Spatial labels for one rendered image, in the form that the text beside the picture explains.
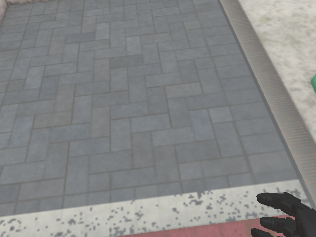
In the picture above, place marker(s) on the robot right hand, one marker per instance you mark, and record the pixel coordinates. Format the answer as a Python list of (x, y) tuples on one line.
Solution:
[(304, 224)]

